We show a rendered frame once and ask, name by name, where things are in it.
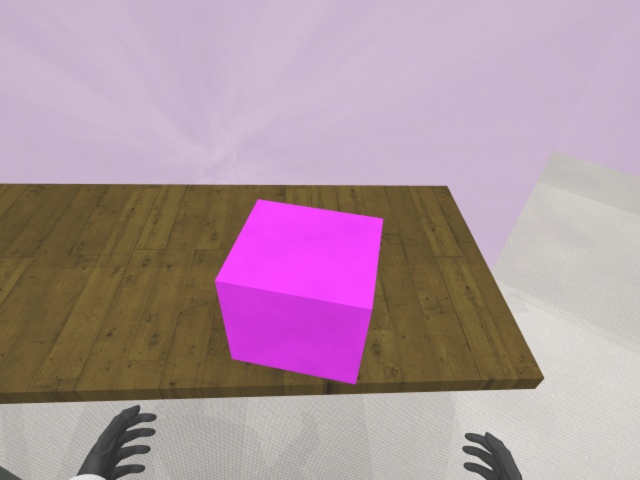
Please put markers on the left robot hand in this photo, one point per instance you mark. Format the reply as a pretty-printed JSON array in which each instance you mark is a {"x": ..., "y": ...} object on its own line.
[{"x": 107, "y": 451}]

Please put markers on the carton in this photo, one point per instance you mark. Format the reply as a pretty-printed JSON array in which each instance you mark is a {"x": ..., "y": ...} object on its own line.
[{"x": 296, "y": 290}]

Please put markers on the table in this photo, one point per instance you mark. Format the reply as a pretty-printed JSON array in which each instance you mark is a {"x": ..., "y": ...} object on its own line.
[{"x": 107, "y": 293}]

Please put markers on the right robot hand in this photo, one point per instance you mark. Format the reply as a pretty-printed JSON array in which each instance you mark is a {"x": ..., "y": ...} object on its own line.
[{"x": 500, "y": 459}]

